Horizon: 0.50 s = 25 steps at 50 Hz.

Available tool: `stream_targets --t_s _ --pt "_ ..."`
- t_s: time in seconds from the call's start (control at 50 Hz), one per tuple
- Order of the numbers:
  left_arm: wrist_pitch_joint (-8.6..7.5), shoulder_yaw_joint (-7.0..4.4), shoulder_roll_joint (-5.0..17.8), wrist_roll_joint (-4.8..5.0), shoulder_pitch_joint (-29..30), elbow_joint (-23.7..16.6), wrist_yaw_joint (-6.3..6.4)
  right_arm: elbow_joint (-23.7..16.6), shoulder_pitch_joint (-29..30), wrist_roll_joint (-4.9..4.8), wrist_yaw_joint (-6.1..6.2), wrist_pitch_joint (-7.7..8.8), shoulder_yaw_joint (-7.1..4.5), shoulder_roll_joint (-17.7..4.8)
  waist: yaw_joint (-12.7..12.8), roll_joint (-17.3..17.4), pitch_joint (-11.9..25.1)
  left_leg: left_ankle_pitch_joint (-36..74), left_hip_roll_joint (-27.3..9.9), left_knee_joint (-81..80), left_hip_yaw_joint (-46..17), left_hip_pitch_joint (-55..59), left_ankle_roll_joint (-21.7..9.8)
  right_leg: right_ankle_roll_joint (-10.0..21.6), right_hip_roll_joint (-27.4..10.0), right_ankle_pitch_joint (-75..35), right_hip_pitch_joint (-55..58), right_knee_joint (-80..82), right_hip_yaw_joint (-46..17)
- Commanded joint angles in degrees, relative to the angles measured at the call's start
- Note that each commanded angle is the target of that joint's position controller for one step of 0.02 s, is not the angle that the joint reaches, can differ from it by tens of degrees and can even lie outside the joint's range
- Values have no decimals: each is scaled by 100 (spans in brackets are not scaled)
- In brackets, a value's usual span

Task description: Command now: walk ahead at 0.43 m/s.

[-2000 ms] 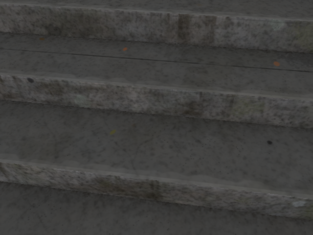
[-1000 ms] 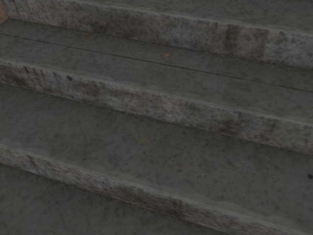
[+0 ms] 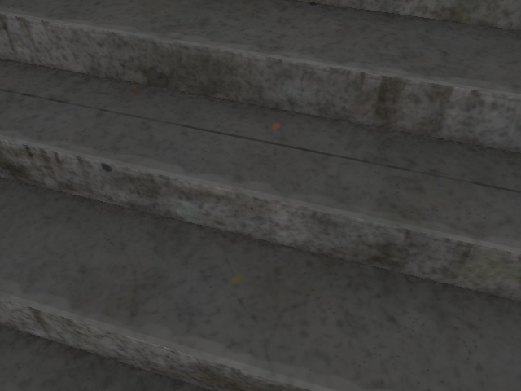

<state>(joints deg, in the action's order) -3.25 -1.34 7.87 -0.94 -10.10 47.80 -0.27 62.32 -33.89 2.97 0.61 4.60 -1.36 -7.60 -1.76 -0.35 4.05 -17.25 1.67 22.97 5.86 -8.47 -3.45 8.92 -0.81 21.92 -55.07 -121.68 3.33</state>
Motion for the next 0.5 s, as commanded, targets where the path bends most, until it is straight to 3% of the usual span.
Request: stream_targets --t_s 0.02,0.04,0.06,0.08,0.1,0.12,0.14,0.16,0.18,0.2,0.22,0.24,0.26,0.28,0.3,0.32,0.34,0.38,0.4,0.42,0.44,0.46,0.5 --pt "11 344 -497 115 1153 -1188 74 49 -44 57 -65 164 55 -466 188 207 -1136 -1239 -1878 -1524 -1671 140 -662 116 -178 434 -2832 -801 -370" --pt "55 456 -526 100 1497 -1481 95 140 60 -58 -80 166 132 -384 347 67 -1331 -1284 -1562 -1771 -1225 -607 -441 81 -311 262 -2377 273 -111" --pt "116 468 -339 139 1672 -1656 85 169 191 -180 -51 160 208 -351 343 203 -1516 -1083 -1316 -2286 -956 -1205 -516 -10 -363 207 -1756 1324 294" --pt "178 479 -160 141 1691 -1701 49 142 160 -298 93 134 241 -316 256 279 -1543 -20 -1213 -2953 -871 -1737 -788 -91 -424 12 -667 2534 623" --pt "197 502 -230 168 1561 -1698 69 150 178 -390 193 119 253 -422 312 470 -1430 1276 -1202 -3069 -640 -1613 -818 -88 -454 5 157 3322 597" --pt "219 532 -329 252 1257 -1532 109 6 480 -471 204 98 232 -544 382 410 -1023 3242 -1075 -2960 -184 -1799 -855 13 -283 -82 1596 4184 941" --pt "230 489 -266 295 749 -1299 158 -15 191 -538 199 113 169 -830 511 658 -320 6385 -1203 -2154 10 -1067 -962 84 98 1 2447 4304 1166" --pt "215 362 -78 290 246 -1109 185 -74 26 -501 188 152 28 -1262 711 871 190 8680 -1403 -1212 -2 -169 -941 78 422 366 2725 4629 1292" --pt "188 242 123 186 -572 -873 190 -79 32 -470 138 166 -94 -1466 1094 1128 771 9928 -1694 -72 -129 686 -854 193 524 710 3023 5023 1112" --pt "147 116 446 33 -1040 -773 183 -238 259 -456 31 179 -230 -1649 1358 1258 1165 9634 -1584 1242 -72 866 -699 281 598 900 3652 6071 594" --pt "111 -82 982 -160 -1549 -522 183 -439 468 -281 -31 214 -249 -1416 1485 686 1141 7694 -1239 2967 -335 25 -541 490 -77 1815 4198 7351 -1263" --pt "124 -346 1781 -98 -1696 -178 229 -961 575 -198 -308 256 -149 -380 1094 -1809 1119 1151 321 5592 -613 -2535 -165 1211 -1519 2322 5128 10262 -5053" --pt "50 -396 1632 10 -1088 -181 185 -1152 771 115 -361 264 -177 -313 760 -934 957 812 233 7558 -1706 -3230 -229 976 -1862 2977 4620 11175 -6297" --pt "-78 -320 1199 69 -420 -18 98 -1483 1108 129 -337 244 -185 -280 200 -353 157 1381 -68 8108 -1500 -3569 -291 654 -1754 3510 3797 10933 -5374" --pt "-176 -228 684 34 -387 291 25 -1736 1490 132 -259 199 -143 -170 47 199 -481 1575 -249 8192 -1221 -3863 -355 430 -1650 2805 3069 10502 -4254" --pt "-249 -119 174 -41 -624 611 -4 -1798 1649 48 -182 156 -114 -45 -14 340 -683 1634 -255 8605 -1198 -4141 -465 313 -1398 1792 2780 10155 -3292" --pt "-285 -52 -82 -91 -796 877 -9 -1841 1631 -46 -136 75 -61 114 -170 221 -747 1435 -202 8918 -1221 -4471 -501 196 -1224 1263 2775 10113 -2638" --pt "-353 -60 -147 -93 -1362 1357 -79 -2119 1969 -72 -114 -68 158 555 -206 23 -802 1153 -184 9243 -1329 -5364 -639 -39 -978 440 3210 10065 -1765" --pt "-383 -70 -37 -92 -1424 1336 -122 -2121 1907 -95 -113 -133 175 480 -250 3 -837 969 -243 8930 -1203 -5604 -639 -48 -930 287 3312 10181 -1451" --pt "-403 -34 -51 -50 -1326 1318 -131 -2240 2222 -78 -119 -181 218 477 -268 46 -885 984 -284 8597 -1021 -5533 -571 -107 -822 50 3066 10351 -1185" --pt "-412 -4 14 -50 -1318 1206 -125 -2231 2295 -107 -120 -210 179 300 -211 167 -880 1105 -259 8421 -666 -5498 -471 -153 -763 -352 2975 10522 -930" --pt "-446 13 138 -31 -1388 1188 -117 -2312 2520 -81 -122 -231 181 260 -193 113 -820 1240 -313 8224 -412 -5443 -350 -216 -689 -804 2929 10602 -807" --pt "-511 6 329 -7 -2048 1330 -57 -2493 3059 -80 -49 -247 240 396 71 -251 -758 964 -340 8801 42 -6206 -257 -29 -822 -1578 3650 10680 -945"
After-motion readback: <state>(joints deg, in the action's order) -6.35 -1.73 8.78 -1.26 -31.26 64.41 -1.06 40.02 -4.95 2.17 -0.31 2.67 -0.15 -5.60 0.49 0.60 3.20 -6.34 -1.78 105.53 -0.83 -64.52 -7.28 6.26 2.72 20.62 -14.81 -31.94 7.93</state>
